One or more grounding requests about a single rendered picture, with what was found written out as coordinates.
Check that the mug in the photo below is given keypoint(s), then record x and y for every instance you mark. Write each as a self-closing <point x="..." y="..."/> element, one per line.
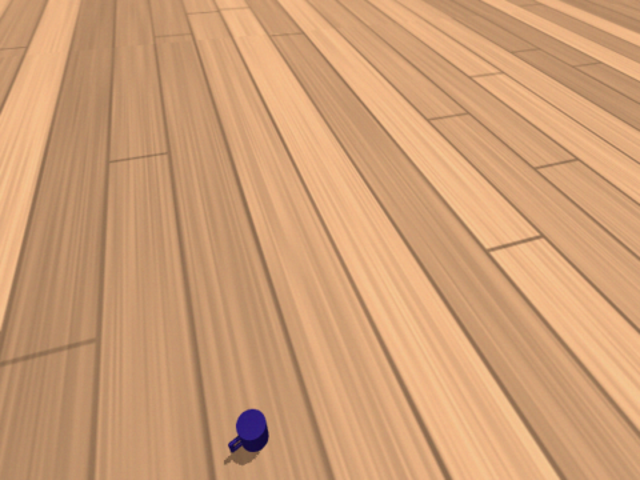
<point x="252" y="431"/>

